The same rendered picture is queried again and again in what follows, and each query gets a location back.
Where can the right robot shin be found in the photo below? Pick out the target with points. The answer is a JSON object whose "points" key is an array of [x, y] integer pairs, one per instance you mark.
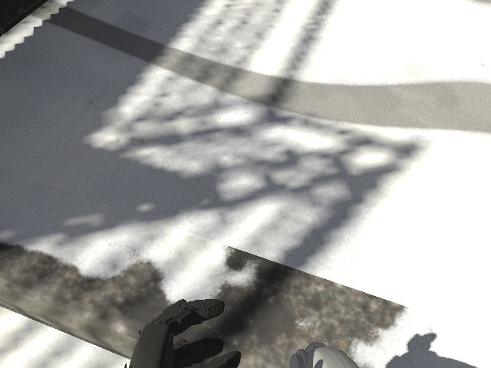
{"points": [[315, 344]]}

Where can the robot right thigh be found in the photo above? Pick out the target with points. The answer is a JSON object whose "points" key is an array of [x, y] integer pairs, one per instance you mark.
{"points": [[321, 357]]}

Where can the robot left hand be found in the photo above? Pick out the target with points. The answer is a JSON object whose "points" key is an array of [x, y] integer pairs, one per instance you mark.
{"points": [[155, 348]]}

